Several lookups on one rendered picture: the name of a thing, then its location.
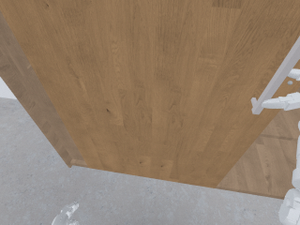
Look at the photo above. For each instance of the left robot hand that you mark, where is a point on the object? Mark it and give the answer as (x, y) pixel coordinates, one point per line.
(65, 215)

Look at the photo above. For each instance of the right robot hand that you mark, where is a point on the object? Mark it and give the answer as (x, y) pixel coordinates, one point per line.
(290, 102)

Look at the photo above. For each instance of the handle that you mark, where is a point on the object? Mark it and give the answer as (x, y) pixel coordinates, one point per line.
(284, 69)
(11, 50)

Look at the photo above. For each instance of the robot right upper arm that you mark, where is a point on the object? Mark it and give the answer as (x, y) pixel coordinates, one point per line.
(289, 212)

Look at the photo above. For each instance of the wardrobe door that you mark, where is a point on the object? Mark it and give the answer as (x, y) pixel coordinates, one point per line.
(37, 92)
(159, 88)

